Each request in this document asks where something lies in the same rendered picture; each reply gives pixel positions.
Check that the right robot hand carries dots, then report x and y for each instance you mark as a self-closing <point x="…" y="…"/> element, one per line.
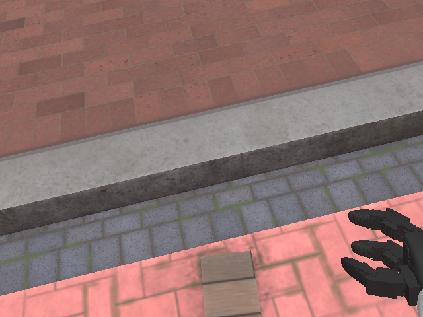
<point x="405" y="276"/>

